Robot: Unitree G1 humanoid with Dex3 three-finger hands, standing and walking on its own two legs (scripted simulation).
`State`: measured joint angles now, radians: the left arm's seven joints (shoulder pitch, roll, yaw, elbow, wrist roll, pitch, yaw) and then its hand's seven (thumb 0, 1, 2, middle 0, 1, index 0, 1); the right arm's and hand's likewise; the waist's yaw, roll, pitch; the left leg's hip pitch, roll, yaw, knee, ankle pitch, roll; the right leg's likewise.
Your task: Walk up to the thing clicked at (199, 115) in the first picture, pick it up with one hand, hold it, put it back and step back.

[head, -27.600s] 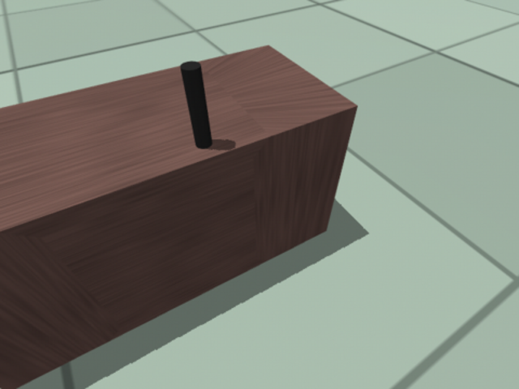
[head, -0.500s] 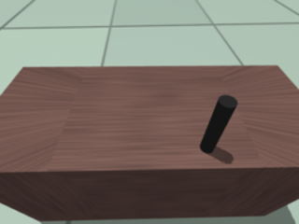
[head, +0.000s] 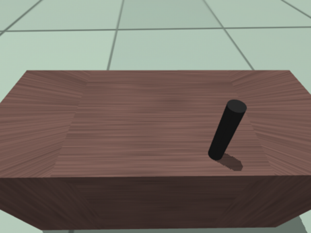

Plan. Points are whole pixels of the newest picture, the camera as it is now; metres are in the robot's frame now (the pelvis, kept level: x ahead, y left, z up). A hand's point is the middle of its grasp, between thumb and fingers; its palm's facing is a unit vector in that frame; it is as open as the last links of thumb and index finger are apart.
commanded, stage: stand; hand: right
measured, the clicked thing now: (224, 133) +0.38 -0.19 +0.03
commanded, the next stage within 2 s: step back in 0.76 s
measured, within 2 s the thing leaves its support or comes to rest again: neither
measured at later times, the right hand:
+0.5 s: hand out of the picture +0.07 -0.25 -0.16, palm faces -0.04 +0.94 -0.35, open 7.4 cm
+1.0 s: hand out of the picture +0.07 -0.28 -0.17, palm faces -0.03 +0.93 -0.37, open 7.4 cm
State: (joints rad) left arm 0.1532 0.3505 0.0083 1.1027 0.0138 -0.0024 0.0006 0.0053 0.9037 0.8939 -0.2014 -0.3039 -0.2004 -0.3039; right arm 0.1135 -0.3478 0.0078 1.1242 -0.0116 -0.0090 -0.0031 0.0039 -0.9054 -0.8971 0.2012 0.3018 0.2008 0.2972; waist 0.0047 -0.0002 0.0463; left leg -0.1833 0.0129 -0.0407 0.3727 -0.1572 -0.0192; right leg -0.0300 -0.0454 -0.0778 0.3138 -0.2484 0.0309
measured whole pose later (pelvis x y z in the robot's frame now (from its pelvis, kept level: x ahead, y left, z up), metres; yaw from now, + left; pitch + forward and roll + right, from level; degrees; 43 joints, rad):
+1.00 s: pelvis -0.05 -0.02 -0.02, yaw +1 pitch -2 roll +0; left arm 0.09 0.40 0.07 0.97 -0.01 0.04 0.01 0.00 0.90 0.89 -0.20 -0.30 -0.20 -0.30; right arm 0.05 -0.39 -0.05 0.96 0.00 0.05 0.01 0.00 -0.90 -0.90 0.20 0.30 0.20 0.30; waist 0.00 0.01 0.16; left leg -0.38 0.01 -0.06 0.61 -0.20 -0.01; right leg -0.28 -0.01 -0.02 0.73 -0.41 -0.05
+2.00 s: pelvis -0.30 +0.00 -0.02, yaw +0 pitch -2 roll +1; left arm 0.20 0.36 0.06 0.82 0.04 0.02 0.03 0.01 0.90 0.89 -0.21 -0.30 -0.21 -0.30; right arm 0.15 -0.43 -0.06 0.88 0.00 0.08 -0.02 0.00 -0.91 -0.90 0.20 0.30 0.20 0.30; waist 0.01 0.06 0.16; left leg -0.46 -0.10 -0.15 1.13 -0.50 -0.02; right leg -0.33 -0.02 0.03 0.63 -0.28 0.00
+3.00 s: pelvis -0.63 +0.05 -0.02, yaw -1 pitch -2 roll -1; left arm 0.15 0.41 0.07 0.86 0.01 0.06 0.01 0.01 0.90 0.89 -0.20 -0.30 -0.20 -0.30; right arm 0.16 -0.35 -0.03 0.91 -0.04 0.03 -0.01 0.01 -0.90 -0.90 0.20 0.30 0.20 0.30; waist 0.01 -0.03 0.14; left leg -0.30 0.00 -0.01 0.60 -0.26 0.03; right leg -0.46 0.08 0.13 1.11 -0.47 -0.01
